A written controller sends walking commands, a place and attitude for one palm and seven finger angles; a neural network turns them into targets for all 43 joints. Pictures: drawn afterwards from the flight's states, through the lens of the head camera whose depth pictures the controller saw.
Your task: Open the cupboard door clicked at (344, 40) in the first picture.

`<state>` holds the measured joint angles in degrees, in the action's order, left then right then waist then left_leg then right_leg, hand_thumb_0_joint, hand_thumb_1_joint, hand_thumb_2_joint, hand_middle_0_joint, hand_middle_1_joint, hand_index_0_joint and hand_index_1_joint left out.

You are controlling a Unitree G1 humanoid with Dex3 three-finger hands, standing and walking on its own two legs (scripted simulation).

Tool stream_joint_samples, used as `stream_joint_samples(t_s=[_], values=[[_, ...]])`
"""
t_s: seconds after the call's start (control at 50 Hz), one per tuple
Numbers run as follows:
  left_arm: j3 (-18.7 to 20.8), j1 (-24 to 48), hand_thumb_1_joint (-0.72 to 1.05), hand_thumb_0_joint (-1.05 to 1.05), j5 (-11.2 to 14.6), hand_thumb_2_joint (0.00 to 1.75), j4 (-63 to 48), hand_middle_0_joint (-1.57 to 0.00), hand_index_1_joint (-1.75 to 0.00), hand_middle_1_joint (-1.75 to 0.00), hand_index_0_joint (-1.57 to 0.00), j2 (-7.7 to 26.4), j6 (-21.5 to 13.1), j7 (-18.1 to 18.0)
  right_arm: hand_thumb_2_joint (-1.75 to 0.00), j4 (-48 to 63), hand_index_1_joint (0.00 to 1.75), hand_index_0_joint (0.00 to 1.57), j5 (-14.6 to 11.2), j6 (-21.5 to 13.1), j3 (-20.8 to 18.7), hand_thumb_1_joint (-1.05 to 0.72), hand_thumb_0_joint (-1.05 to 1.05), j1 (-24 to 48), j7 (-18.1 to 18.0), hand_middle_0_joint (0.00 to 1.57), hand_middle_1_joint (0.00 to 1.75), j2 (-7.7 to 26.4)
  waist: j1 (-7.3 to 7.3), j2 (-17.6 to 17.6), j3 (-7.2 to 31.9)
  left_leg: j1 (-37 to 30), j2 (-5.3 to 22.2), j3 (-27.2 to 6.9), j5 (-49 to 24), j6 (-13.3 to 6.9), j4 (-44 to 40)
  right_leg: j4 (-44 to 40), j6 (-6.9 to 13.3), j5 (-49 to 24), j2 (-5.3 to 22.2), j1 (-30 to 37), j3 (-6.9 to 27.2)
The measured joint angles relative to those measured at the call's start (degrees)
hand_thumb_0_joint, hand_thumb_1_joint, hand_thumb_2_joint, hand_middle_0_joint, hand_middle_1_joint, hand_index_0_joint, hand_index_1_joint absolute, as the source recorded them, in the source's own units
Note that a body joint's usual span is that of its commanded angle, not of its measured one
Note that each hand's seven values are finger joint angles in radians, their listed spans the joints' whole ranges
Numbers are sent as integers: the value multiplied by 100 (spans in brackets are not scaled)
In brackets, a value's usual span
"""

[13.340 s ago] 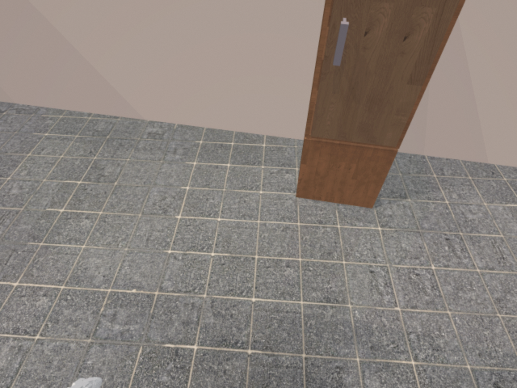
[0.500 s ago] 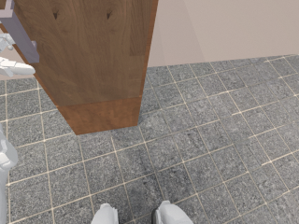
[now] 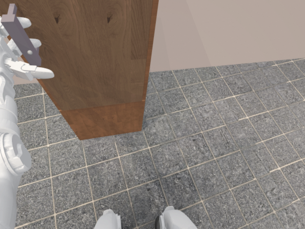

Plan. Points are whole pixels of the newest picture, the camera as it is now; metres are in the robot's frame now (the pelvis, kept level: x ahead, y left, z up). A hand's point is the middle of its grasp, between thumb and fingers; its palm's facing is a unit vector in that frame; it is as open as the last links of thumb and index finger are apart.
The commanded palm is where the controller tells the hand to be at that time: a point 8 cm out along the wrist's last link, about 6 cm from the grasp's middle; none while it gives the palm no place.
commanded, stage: slide the fingers in behind the handle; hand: left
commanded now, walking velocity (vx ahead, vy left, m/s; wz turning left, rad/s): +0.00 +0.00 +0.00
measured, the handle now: (25, 37) +0.58 +0.26 +0.11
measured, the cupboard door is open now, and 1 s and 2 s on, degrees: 0 0 20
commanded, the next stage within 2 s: close the thumb around the handle in 0.50 s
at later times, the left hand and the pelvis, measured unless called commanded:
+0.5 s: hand (34, 50) +0.53 +0.23 +0.11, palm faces +0.10 -0.99 -0.01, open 14.0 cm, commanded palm +0.51 +0.28 +0.11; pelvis +0.00 +0.00 +0.00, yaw +0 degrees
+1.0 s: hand (33, 52) +0.53 +0.23 +0.11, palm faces +0.10 -0.99 -0.01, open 9.5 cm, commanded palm +0.51 +0.28 +0.11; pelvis +0.00 +0.00 +0.00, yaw +0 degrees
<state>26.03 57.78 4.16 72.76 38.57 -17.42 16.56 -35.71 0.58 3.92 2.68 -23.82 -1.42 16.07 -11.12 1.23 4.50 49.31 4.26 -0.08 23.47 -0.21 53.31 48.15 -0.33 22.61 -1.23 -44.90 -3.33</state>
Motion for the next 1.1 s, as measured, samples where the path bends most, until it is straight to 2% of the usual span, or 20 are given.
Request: stream_joint_samples(t_s=[0.16, 0.7, 0.86, 1.1], values=[[19, 129, -50, -1, -58, 30, 31, -29, -120, -120, -30, -8, 15, -177, -90, -22, 30, 21, 31, -51, -6, -91, 0, -67, 20, 21, 30, -5, -48, 18, -21, 98, 10, 6, -15, 14, 16, 44, 14, -4, -10, -117, 10], [61, -160, -46, -1, 4, 32, -128, -30, -120, -120, -30, -112, -36, -131, -90, -14, 30, 21, 16, -3, -33, -91, 0, -125, 47, 21, 30, -30, 2, 30, 39, -77, 10, 49, 16, -5, -64, -61, -8, -4, -15, 52, 58], [-20, -121, -20, -1, 19, 43, -105, -32, -123, -123, -32, -199, -48, -149, -90, -32, 30, 21, 15, -8, -27, -91, 0, -42, 50, 21, 30, -38, 35, 21, 52, -72, -18, 38, 25, -21, -36, -35, -26, 12, 11, 58, 49], [2, 73, 43, 0, -54, 70, 27, -36, -130, -130, -36, -111, -52, -225, -90, -60, 30, 21, 44, -51, 3, -91, 0, -49, 46, 21, 30, -46, -32, 25, 11, 58, -24, 26, 26, -29, 31, 28, -32, 14, 15, -66, 43]])
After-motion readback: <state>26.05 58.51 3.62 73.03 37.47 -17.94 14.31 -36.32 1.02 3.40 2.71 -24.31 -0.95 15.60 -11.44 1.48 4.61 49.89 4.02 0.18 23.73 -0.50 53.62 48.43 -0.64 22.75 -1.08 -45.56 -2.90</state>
